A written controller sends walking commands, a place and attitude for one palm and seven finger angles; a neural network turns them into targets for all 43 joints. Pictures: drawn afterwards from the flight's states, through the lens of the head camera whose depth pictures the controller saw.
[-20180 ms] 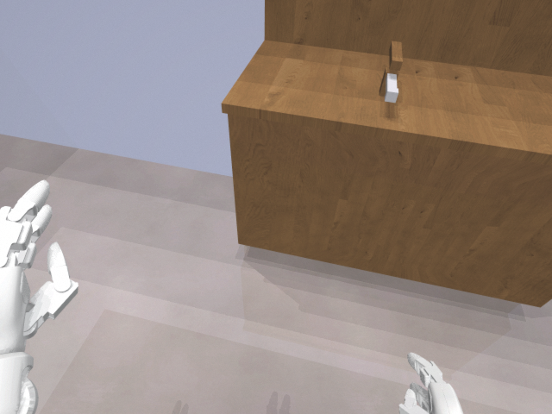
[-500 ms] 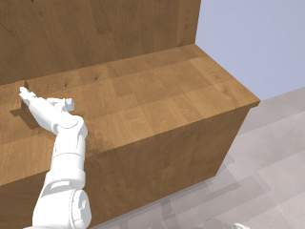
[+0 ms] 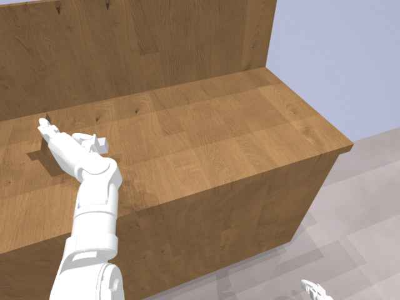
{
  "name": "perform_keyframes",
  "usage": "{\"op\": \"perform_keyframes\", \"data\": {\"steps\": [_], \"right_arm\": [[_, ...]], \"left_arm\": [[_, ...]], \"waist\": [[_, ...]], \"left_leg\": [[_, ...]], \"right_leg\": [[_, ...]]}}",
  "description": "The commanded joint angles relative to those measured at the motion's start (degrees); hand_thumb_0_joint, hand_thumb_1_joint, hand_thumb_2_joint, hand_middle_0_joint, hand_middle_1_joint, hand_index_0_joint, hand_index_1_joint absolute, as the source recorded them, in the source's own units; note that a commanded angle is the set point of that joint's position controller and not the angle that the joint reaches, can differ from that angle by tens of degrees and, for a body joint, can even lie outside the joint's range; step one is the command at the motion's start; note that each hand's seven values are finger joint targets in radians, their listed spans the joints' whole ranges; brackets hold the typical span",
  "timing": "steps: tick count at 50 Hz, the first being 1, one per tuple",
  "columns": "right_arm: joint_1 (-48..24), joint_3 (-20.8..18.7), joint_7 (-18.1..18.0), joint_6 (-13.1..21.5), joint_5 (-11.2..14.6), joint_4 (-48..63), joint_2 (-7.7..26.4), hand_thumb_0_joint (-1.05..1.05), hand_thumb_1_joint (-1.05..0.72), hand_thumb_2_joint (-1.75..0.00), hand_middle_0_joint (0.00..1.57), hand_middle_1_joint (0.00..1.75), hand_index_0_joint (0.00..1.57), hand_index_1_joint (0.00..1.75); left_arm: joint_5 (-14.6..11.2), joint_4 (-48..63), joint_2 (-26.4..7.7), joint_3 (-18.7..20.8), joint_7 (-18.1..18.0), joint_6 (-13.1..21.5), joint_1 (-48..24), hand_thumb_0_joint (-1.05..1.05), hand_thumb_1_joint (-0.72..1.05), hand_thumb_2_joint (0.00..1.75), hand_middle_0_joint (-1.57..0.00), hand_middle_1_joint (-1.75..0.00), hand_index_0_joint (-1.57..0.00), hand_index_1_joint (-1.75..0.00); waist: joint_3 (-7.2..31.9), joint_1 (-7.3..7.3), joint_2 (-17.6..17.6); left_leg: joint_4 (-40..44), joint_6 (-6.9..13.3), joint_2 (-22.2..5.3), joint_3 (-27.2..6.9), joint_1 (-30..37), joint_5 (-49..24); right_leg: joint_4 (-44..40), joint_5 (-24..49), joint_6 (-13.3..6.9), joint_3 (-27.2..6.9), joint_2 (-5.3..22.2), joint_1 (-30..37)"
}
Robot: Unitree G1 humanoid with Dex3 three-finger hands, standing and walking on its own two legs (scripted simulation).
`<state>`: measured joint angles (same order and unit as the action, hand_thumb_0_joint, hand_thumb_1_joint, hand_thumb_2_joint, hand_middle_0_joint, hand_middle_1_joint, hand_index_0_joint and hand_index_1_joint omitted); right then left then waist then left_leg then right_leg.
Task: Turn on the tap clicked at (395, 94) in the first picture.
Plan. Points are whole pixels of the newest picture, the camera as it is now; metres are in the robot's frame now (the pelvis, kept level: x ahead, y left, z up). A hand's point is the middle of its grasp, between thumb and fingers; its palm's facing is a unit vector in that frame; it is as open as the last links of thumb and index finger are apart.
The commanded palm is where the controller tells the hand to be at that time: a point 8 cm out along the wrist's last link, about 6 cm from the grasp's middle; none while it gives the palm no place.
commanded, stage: lift the hand up off the lever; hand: left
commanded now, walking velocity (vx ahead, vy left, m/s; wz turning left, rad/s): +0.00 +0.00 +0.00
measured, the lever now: (101, 145) +0.45 +0.28 +0.06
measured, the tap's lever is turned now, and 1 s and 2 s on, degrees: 82 82 82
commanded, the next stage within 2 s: draw the hand back beside the body in 0.04 s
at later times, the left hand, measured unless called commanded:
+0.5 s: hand (89, 174) +0.31 +0.23 +0.13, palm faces +0.38 -0.90 -0.24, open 7.8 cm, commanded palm +0.27 +0.25 +0.15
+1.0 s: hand (59, 197) +0.24 +0.24 +0.16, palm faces +0.33 -0.90 -0.29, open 7.6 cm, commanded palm +0.19 +0.28 +0.17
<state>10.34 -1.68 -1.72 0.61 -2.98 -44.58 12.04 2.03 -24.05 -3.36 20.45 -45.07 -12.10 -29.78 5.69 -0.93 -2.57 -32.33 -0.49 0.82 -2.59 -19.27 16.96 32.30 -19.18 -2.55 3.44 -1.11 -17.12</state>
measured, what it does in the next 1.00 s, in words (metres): stands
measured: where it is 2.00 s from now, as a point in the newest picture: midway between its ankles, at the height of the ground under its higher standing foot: outside the picture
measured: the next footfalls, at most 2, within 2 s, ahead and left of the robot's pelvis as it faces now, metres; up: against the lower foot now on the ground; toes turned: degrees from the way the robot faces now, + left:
none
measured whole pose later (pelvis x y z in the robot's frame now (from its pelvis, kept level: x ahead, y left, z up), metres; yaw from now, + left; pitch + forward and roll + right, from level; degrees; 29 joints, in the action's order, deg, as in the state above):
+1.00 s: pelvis -0.03 +0.01 +0.02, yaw -3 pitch -6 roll +0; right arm 10.7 0.7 -4.3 4.2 -0.6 -38.1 12.7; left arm -4.0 6.2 -18.1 14.1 -5.1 6.2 10.4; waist -2.9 -2.4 -3.4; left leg -18.4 0.2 -0.4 0.5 -2.9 9.4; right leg 16.8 -9.6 -2.0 0.1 -2.3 -1.1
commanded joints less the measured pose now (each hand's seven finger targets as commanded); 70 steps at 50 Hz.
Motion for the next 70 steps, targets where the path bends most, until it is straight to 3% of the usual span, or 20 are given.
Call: {"op": "perform_keyframes", "data": {"steps": [1,7,8,9,11,14,16,17,18,20,21,24,30,32,41,47,53,65,67,70], "right_arm": [[-7.17,-1.43,-0.16,2.37,0.54,7.59,6.24,0.0,-0.9,-0.9,0.2,0.3,0.2,0.3],[-8.82,-1.09,-0.07,1.77,0.2,7.58,5.49,0.0,-0.9,-0.9,0.2,0.3,0.2,0.3],[-6.63,-1.64,-1.08,0.29,0.2,8.56,7.15,0.0,-0.9,-0.9,0.2,0.3,0.2,0.3],[-6.18,-1.8,-2.03,0.0,0.93,9.98,6.84,0.0,-0.9,-0.9,0.2,0.3,0.2,0.3],[-6.76,-1.3,-3.26,-0.46,1.37,11.55,6.33,0.0,-0.9,-0.9,0.2,0.3,0.2,0.3],[-7.39,-0.06,-4.35,-1.56,2.71,13.24,5.85,0.0,-0.9,-0.9,0.2,0.3,0.2,0.3],[-9.87,0.83,-5.16,-1.83,3.83,14.21,5.4,0.0,-0.9,-0.9,0.2,0.3,0.2,0.3],[-10.98,1.4,-5.39,-1.64,4.32,14.68,5.08,0.0,-0.9,-0.9,0.2,0.3,0.2,0.3],[-6.42,0.75,-4.18,-1.31,3.15,13.53,6.61,0.0,-0.9,-0.9,0.2,0.3,0.2,0.3],[-7.38,0.75,-3.78,-0.74,3.65,15.25,6.37,0.0,-0.9,-0.9,0.2,0.3,0.2,0.3],[-8.25,0.62,-3.63,-0.02,3.88,15.69,6.31,0.0,-0.9,-0.9,0.2,0.3,0.2,0.3],[-9.29,0.97,-3.2,2.99,3.78,17.0,6.39,0.0,-0.9,-0.9,0.2,0.3,0.2,0.3],[-8.55,0.47,-3.96,6.59,3.35,15.43,7.61,0.0,-0.9,-0.9,0.2,0.3,0.2,0.3],[-8.08,0.59,-3.9,6.77,3.34,14.95,7.34,0.0,-0.9,-0.9,0.2,0.3,0.2,0.3],[-9.8,0.37,-3.16,6.31,3.13,15.89,7.09,0.0,-0.9,-0.9,0.2,0.3,0.2,0.3],[-9.53,0.59,-2.71,7.14,2.67,16.3,6.33,0.0,-0.9,-0.9,0.2,0.3,0.2,0.3],[-9.03,0.16,-2.51,8.0,2.31,16.16,6.82,0.0,-0.9,-0.9,0.2,0.3,0.2,0.3],[-9.22,0.29,-1.78,8.23,1.73,16.75,6.17,0.0,-0.9,-0.9,0.2,0.3,0.2,0.3],[-8.99,0.39,-1.63,8.43,1.65,16.83,6.15,0.0,-0.9,-0.9,0.2,0.3,0.2,0.3],[-8.84,0.23,-1.68,8.25,1.71,16.61,6.32,0.0,-0.9,-0.9,0.2,0.3,0.2,0.3]], "left_arm": [[1.36,13.36,-7.34,-3.37,-0.42,1.57,-22.45,0.0,0.9,0.9,-0.15,-0.15,-0.15,-0.15],[2.56,16.92,-8.82,-2.41,-1.81,1.93,-24.39,0.0,0.9,0.9,-0.15,-0.15,-0.15,-0.15],[5.29,23.06,-6.79,-13.5,8.02,3.03,-19.18,0.0,0.9,0.9,-0.15,-0.15,-0.15,-0.15],[3.93,24.9,-11.22,-9.13,12.24,3.99,-18.25,0.0,0.9,0.9,-0.15,-0.16,-0.15,-0.16],[2.32,29.88,-14.43,-7.42,17.34,5.24,-13.59,0.0,0.9,0.9,-0.15,-0.16,-0.15,-0.16],[-2.45,28.88,-15.51,-6.32,27.28,5.72,0.18,0.0,0.9,0.9,-0.16,-0.17,-0.16,-0.17],[-6.86,27.22,-16.01,-2.29,29.19,3.04,5.23,0.0,0.9,0.9,-0.16,-0.18,-0.16,-0.18],[-8.6,28.23,-15.07,-2.08,29.13,1.53,5.67,0.0,0.9,0.9,-0.16,-0.18,-0.16,-0.18],[-5.61,23.4,-28.47,1.16,32.19,5.87,13.93,0.0,0.9,0.9,-0.16,-0.18,-0.16,-0.18],[-6.53,25.01,-27.14,0.16,35.47,9.89,14.13,0.0,0.9,0.9,-0.16,-0.19,-0.16,-0.19],[-6.36,29.6,-27.56,-0.48,36.41,11.6,11.39,0.0,0.9,0.9,-0.16,-0.19,-0.16,-0.19],[-6.02,37.35,-26.32,-4.12,37.24,15.61,6.64,0.0,0.9,0.9,-0.17,-0.2,-0.17,-0.2],[-5.78,33.69,-24.93,-6.57,36.6,19.32,6.08,0.0,0.9,0.9,-0.17,-0.22,-0.17,-0.22],[-5.66,32.01,-23.99,-6.63,36.79,20.13,10.51,0.0,0.9,0.9,-0.18,-0.22,-0.18,-0.22],[-6.48,38.68,-29.01,0.81,38.62,22.07,22.72,0.0,0.9,0.9,-0.18,-0.25,-0.18,-0.25],[-6.08,44.37,-26.15,-0.8,39.03,22.34,27.99,0.0,0.9,0.9,-0.19,-0.27,-0.19,-0.27],[-5.96,47.59,-23.8,-2.62,39.23,22.18,33.73,0.0,0.9,0.9,-0.2,-0.29,-0.2,-0.29],[-5.77,57.44,-24.79,0.52,39.12,21.66,44.63,0.0,0.9,0.9,-0.2,-0.3,-0.2,-0.3],[-5.61,59.29,-25.01,1.06,39.14,21.7,46.32,0.0,0.9,0.9,-0.2,-0.3,-0.2,-0.3],[-5.68,57.3,-24.15,0.21,39.11,20.99,45.38,0.0,0.9,0.9,-0.2,-0.3,-0.2,-0.3]], "waist": [[12.75,-0.43,3.75],[16.59,-1.36,2.93],[17.78,1.54,5.97],[18.87,0.36,4.47],[20.17,-1.26,1.04],[13.96,-2.32,5.32],[9.09,-4.09,4.59],[6.7,-4.27,6.05],[2.59,-1.56,8.69],[2.89,-2.08,8.95],[4.09,-2.09,0.83],[2.98,-1.05,-5.73],[0.38,0.6,4.97],[1.23,-0.16,2.43],[-0.41,-2.62,0.89],[-2.01,-2.34,-2.17],[-2.27,-2.14,0.83],[-3.5,-2.97,-0.13],[-3.26,-3.16,-2.8],[-4.32,-2.59,0.7]], "left_leg": [[2.53,0.58,-0.24,1.74,5.87,-21.24],[1.88,0.18,-0.23,2.29,6.72,-23.42],[0.72,1.35,-0.25,3.25,9.98,-26.3],[0.91,1.89,-0.38,3.45,11.3,-27.92],[1.5,2.11,-0.26,3.4,13.34,-30.38],[3.57,2.28,-0.58,3.65,11.24,-26.74],[5.71,2.06,-0.32,3.91,9.56,-21.11],[6.69,1.97,-0.3,3.85,8.8,-18.96],[8.17,2.21,-1.13,4.55,10.15,-17.43],[9.19,2.52,-0.63,4.66,9.87,-17.77],[9.56,2.35,-0.26,5.18,12.76,-18.35],[10.84,2.14,0.06,4.65,16.47,-16.46],[12.86,3.08,0.35,3.78,17.85,-8.03],[13.69,2.94,0.64,3.79,18.15,-7.1],[15.66,2.3,0.05,3.92,17.24,-10.46],[16.3,1.85,-0.25,3.68,18.54,-12.23],[16.32,2.1,-0.48,3.36,19.64,-13.07],[15.96,1.32,-0.86,2.6,18.39,-15.94],[15.83,0.94,-0.97,2.25,18.31,-17.53],[15.45,1.34,-1.04,2.58,18.0,-16.6]], "right_leg": [[-3.74,20.84,0.9,0.33,0.84,6.64],[-2.89,23.52,0.9,-0.06,1.31,8.54],[-0.63,29.52,0.57,-1.68,0.95,8.72],[-1.17,32.82,0.52,-2.04,1.04,10.3],[-1.39,35.6,0.65,-2.56,0.96,13.26],[-3.18,36.94,1.31,-2.85,0.9,14.71],[-6.01,31.89,1.5,-2.77,0.82,14.73],[-7.17,29.35,1.76,-2.75,0.86,14.55],[-8.68,31.95,3.16,-4.05,1.84,13.38],[-9.14,32.17,3.05,-4.18,1.62,15.01],[-9.99,30.36,2.47,-4.46,1.61,14.63],[-12.94,22.02,1.53,-4.15,0.58,11.85],[-17.2,10.39,2.13,-3.78,-0.36,8.35],[-17.32,8.86,1.88,-3.64,-0.21,9.48],[-19.4,11.95,1.43,-3.76,-0.13,13.82],[-19.64,12.87,1.14,-3.35,-0.4,13.7],[-19.56,13.38,1.33,-3.11,-0.65,13.41],[-18.74,15.45,0.9,-2.71,-0.75,14.83],[-18.08,16.31,0.66,-2.67,-0.71,15.33],[-18.34,15.97,0.96,-2.74,-0.71,14.18]]}}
